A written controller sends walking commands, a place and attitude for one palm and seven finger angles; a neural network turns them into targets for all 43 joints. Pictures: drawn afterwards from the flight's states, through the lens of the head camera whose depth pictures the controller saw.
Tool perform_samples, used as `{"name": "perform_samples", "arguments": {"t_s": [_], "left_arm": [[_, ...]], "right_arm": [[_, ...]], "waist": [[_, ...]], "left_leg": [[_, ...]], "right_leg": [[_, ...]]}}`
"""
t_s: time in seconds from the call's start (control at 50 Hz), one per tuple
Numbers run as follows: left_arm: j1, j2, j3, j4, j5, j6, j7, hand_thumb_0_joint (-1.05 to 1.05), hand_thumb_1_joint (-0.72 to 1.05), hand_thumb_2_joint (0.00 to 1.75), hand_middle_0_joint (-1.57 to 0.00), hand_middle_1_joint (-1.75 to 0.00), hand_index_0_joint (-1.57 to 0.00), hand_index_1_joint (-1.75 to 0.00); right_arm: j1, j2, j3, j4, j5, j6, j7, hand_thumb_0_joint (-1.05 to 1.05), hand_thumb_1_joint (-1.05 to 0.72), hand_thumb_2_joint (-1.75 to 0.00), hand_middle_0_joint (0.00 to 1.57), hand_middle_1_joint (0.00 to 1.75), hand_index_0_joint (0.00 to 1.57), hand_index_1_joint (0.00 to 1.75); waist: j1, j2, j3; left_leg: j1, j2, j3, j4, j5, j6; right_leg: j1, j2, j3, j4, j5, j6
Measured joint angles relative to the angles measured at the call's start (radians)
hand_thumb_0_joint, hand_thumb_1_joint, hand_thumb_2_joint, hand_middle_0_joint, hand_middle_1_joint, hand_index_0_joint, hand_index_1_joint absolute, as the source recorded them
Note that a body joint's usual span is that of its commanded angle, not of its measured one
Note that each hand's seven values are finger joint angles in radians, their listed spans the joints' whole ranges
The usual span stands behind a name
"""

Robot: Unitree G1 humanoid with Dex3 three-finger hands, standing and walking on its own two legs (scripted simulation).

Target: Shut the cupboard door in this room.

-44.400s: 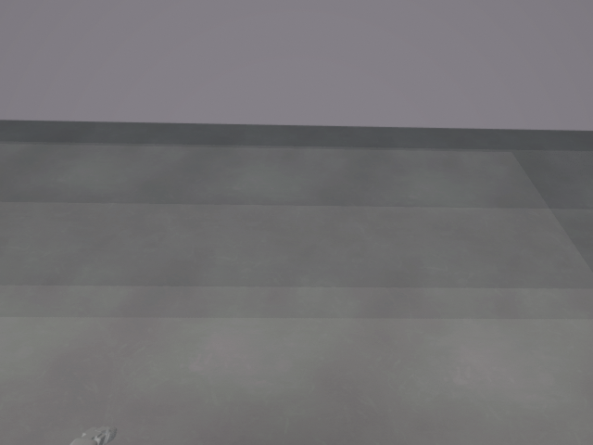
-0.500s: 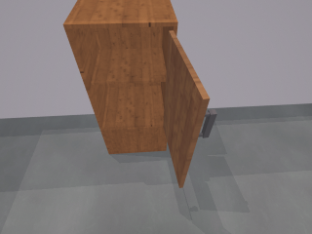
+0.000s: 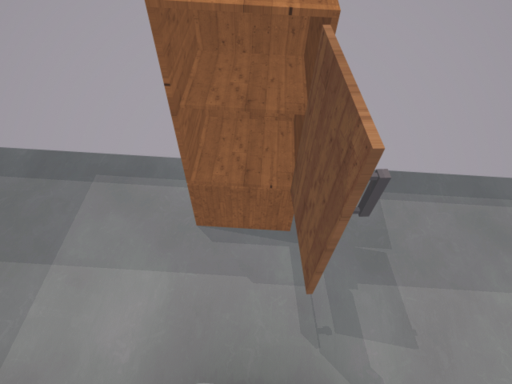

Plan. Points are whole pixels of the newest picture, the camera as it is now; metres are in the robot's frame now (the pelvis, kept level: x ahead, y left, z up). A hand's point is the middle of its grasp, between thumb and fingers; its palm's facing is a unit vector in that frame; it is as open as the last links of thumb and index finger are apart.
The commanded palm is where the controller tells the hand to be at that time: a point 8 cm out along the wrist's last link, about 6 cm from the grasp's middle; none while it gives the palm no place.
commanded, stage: turn or walk to find it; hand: left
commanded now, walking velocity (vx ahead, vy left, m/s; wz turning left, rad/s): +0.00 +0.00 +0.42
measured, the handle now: (362, 194) +0.46 -0.18 +0.00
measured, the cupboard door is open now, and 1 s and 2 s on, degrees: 96 99 99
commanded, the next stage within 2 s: stand and wait in 0.10 s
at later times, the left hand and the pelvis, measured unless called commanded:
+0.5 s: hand out of the picture -0.06 +0.10 -0.13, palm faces +0.27 -0.93 -0.24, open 7.4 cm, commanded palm none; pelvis +0.05 -0.05 +0.02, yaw +10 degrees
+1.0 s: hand (148, 324) +0.24 +0.22 -0.16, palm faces +0.22 -0.95 -0.22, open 7.3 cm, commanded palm none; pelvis +0.22 +0.03 +0.01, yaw +9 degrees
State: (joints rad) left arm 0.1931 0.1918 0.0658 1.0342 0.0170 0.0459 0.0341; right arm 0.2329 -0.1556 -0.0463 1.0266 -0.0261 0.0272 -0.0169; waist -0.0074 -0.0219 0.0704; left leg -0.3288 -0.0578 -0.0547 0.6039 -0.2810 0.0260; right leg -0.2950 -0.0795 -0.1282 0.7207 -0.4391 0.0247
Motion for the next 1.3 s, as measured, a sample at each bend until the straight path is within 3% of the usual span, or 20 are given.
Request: {"name": "perform_samples", "arguments": {"t_s": [0.06,0.1,0.18,0.2,0.26,0.32,0.4,0.54,0.68,0.72,0.76,0.8,0.86,0.88,0.92,0.98,1.1,1.16,1.22,1.3], "left_arm": [[-0.031,0.009,0.001,-0.016,0.0,0.005,-0.003,0.0,0.9,0.9,-0.2,-0.3,-0.2,-0.3],[-0.05,0.009,-0.001,-0.034,-0.003,0.001,-0.006,0.0,0.91,0.9,-0.2,-0.29,-0.2,-0.3],[-0.065,0.011,-0.012,-0.071,-0.007,-0.024,-0.011,0.0,0.91,0.9,-0.2,-0.29,-0.2,-0.3],[-0.058,0.013,-0.014,-0.077,-0.003,-0.035,-0.013,0.0,0.9,0.9,-0.2,-0.29,-0.2,-0.3],[-0.012,0.001,-0.021,-0.077,0.006,-0.052,-0.016,0.0,0.9,0.9,-0.2,-0.29,-0.2,-0.3],[0.067,-0.014,-0.027,-0.047,0.006,-0.07,-0.019,0.0,0.9,0.9,-0.2,-0.3,-0.2,-0.3],[0.164,-0.043,-0.038,0.007,0.005,-0.09,-0.022,0.0,0.9,0.9,-0.2,-0.3,-0.2,-0.3],[0.316,-0.099,-0.05,0.091,0.012,-0.112,-0.014,0.0,0.9,0.9,-0.2,-0.3,-0.2,-0.3],[0.407,-0.124,-0.05,0.171,0.012,-0.1,-0.01,0.0,0.9,0.9,-0.2,-0.3,-0.2,-0.3],[0.426,-0.128,-0.049,0.192,0.006,-0.096,-0.013,0.0,0.9,0.9,-0.2,-0.3,-0.2,-0.3],[0.41,-0.129,-0.048,0.204,-0.002,-0.083,-0.018,0.01,0.9,0.9,-0.2,-0.3,-0.2,-0.3],[0.358,-0.12,-0.044,0.197,-0.003,-0.073,-0.016,0.01,0.9,0.9,-0.2,-0.3,-0.2,-0.3],[0.253,-0.091,-0.028,0.149,0.004,-0.067,-0.017,0.01,0.9,0.9,-0.2,-0.3,-0.2,-0.3],[0.22,-0.081,-0.021,0.124,0.006,-0.068,-0.016,0.01,0.9,0.9,-0.2,-0.3,-0.2,-0.3],[0.15,-0.061,-0.011,0.076,0.008,-0.068,-0.014,0.01,0.91,0.9,-0.2,-0.29,-0.2,-0.3],[0.045,-0.03,-0.001,0.013,0.013,-0.065,-0.009,0.01,0.92,0.9,-0.19,-0.29,-0.2,-0.3],[-0.062,0.029,-0.006,-0.054,0.012,-0.074,-0.016,0.0,0.93,0.9,-0.19,-0.29,-0.2,-0.3],[-0.082,0.018,-0.022,-0.051,0.007,-0.091,-0.017,0.0,0.92,0.9,-0.19,-0.29,-0.2,-0.29],[-0.089,0.002,-0.034,-0.04,0.003,-0.085,-0.015,0.0,0.92,0.9,-0.19,-0.29,-0.2,-0.3],[-0.08,-0.025,-0.042,-0.016,0.001,-0.064,-0.013,0.0,0.91,0.9,-0.19,-0.29,-0.2,-0.3]], "right_arm": [[-0.009,-0.012,-0.004,-0.025,-0.003,-0.007,-0.004,0.0,-0.91,-0.9,0.2,0.3,0.2,0.3],[-0.012,-0.026,-0.006,-0.035,-0.005,-0.004,-0.005,0.0,-0.91,-0.9,0.2,0.3,0.2,0.3],[-0.013,-0.056,-0.012,-0.043,-0.003,0.007,-0.001,0.0,-0.9,-0.9,0.2,0.3,0.21,0.3],[-0.011,-0.061,-0.015,-0.042,0.0,0.011,0.001,0.0,-0.9,-0.9,0.2,0.3,0.21,0.3],[-0.006,-0.078,-0.025,-0.03,-0.005,0.028,0.011,0.0,-0.91,-0.9,0.2,0.3,0.2,0.3],[-0.013,-0.092,-0.035,-0.025,-0.012,0.025,0.029,0.0,-0.91,-0.9,0.19,0.3,0.2,0.3],[-0.017,-0.099,-0.04,-0.023,-0.012,0.009,0.038,0.0,-0.91,-0.9,0.19,0.3,0.2,0.3],[-0.058,-0.074,-0.021,0.015,-0.006,0.015,0.041,0.0,-0.91,-0.9,0.19,0.3,0.2,0.3],[-0.177,-0.013,0.009,-0.001,0.003,-0.012,0.048,0.01,-0.91,-0.9,0.19,0.3,0.2,0.3],[-0.2,0.003,0.017,-0.022,0.003,-0.042,0.041,0.01,-0.91,-0.9,0.19,0.3,0.2,0.3],[-0.211,0.018,0.016,-0.038,0.001,-0.076,0.027,0.0,-0.91,-0.9,0.19,0.3,0.2,0.3],[-0.201,0.031,0.02,-0.037,0.007,-0.09,0.02,0.0,-0.91,-0.9,0.19,0.3,0.21,0.3],[-0.15,0.044,0.02,-0.013,0.014,-0.099,0.005,-0.01,-0.91,-0.9,0.2,0.3,0.21,0.3],[-0.135,0.044,-0.002,-0.021,0.031,-0.108,-0.004,-0.03,-0.93,-0.9,0.2,0.3,0.22,0.3],[-0.117,0.012,-0.006,-0.011,0.023,-0.092,0.0,-0.1,-0.99,-0.9,0.2,0.3,0.28,0.32],[-0.069,-0.021,-0.003,0.011,0.012,-0.086,-0.008,-0.11,-1.01,-0.9,0.2,0.3,0.29,0.33],[0.019,-0.038,0.0,0.053,0.004,-0.051,-0.01,-0.05,-0.96,-0.9,0.19,0.3,0.25,0.32],[0.028,-0.047,0.003,0.067,0.012,-0.026,-0.008,-0.03,-0.94,-0.9,0.19,0.3,0.23,0.31],[0.03,-0.036,0.011,0.07,0.017,-0.013,-0.008,-0.02,-0.93,-0.9,0.19,0.3,0.22,0.3],[0.04,-0.012,0.024,0.07,0.017,-0.015,-0.005,-0.01,-0.92,-0.9,0.19,0.3,0.21,0.3]], "waist": [[-0.012,0.018,-0.001],[-0.016,0.037,-0.004],[-0.012,0.059,-0.019],[-0.007,0.058,-0.027],[0.007,0.06,-0.044],[0.015,0.047,-0.061],[0.017,0.046,-0.061],[0.061,0.049,-0.029],[0.11,0.024,0.018],[0.104,0.018,0.021],[0.089,0.014,0.031],[0.088,0.003,0.037],[0.074,-0.004,0.029],[0.068,-0.009,0.023],[0.056,-0.019,0.008],[0.037,-0.022,-0.004],[0.003,-0.015,-0.009],[-0.015,0.035,0.001],[-0.025,0.042,0.011],[-0.024,0.039,0.006]], "left_leg": [[-0.002,-0.007,-0.037,-0.051,0.043,-0.003],[-0.001,-0.008,-0.068,-0.087,0.072,-0.012],[-0.008,-0.015,-0.116,-0.106,0.096,-0.042],[-0.022,-0.017,-0.115,-0.07,0.057,-0.042],[-0.097,-0.007,-0.055,0.187,-0.123,-0.036],[-0.165,0.023,0.01,0.393,-0.063,-0.038],[-0.215,0.082,0.039,0.475,0.06,-0.055],[-0.241,0.134,0.074,0.396,0.078,-0.059],[-0.161,0.094,0.164,0.096,0.029,-0.013],[-0.085,0.07,0.195,-0.02,0.064,0.015],[-0.065,0.068,0.202,0.012,0.046,0.042],[-0.03,0.067,0.22,0.027,-0.001,0.04],[0.052,0.06,0.227,-0.053,0.003,0.024],[0.076,0.057,0.231,-0.085,0.009,0.025],[0.113,0.048,0.238,-0.135,0.017,0.028],[0.157,0.041,0.226,-0.172,0.012,0.022],[0.211,0.053,0.217,-0.09,-0.095,-0.016],[0.154,0.081,0.161,0.085,-0.219,-0.028],[0.081,0.072,0.104,0.232,-0.271,-0.033],[0.071,0.088,0.094,0.11,-0.184,-0.045]], "right_leg": [[-0.048,0.041,0.063,0.131,-0.073,0.007],[-0.053,0.06,0.084,0.13,-0.075,0.013],[0.023,0.072,0.096,-0.099,0.024,0.019],[0.048,0.069,0.09,-0.167,0.073,-0.002],[0.084,0.065,0.064,-0.176,0.102,-0.063],[0.145,0.049,0.069,-0.256,0.119,-0.073],[0.218,0.041,0.054,-0.354,0.144,-0.072],[0.302,0.044,0.023,-0.418,0.114,-0.066],[0.37,0.032,0.016,-0.412,0.031,-0.03],[0.345,0.021,0.021,-0.293,-0.035,-0.02],[0.222,0.01,0.048,0.026,-0.075,-0.029],[0.072,0.007,0.084,0.327,-0.058,-0.035],[-0.105,-0.015,0.073,0.477,0.005,-0.019],[-0.152,-0.021,0.073,0.468,0.025,-0.013],[-0.22,-0.033,0.07,0.404,0.067,-0.004],[-0.241,-0.04,0.059,0.237,0.133,0.001],[-0.095,-0.005,0.035,-0.108,0.254,-0.021],[-0.072,0.031,0.012,-0.098,0.197,-0.068],[-0.028,0.041,0.003,-0.16,0.214,-0.075],[0.019,0.049,-0.001,-0.235,0.239,-0.071]]}}
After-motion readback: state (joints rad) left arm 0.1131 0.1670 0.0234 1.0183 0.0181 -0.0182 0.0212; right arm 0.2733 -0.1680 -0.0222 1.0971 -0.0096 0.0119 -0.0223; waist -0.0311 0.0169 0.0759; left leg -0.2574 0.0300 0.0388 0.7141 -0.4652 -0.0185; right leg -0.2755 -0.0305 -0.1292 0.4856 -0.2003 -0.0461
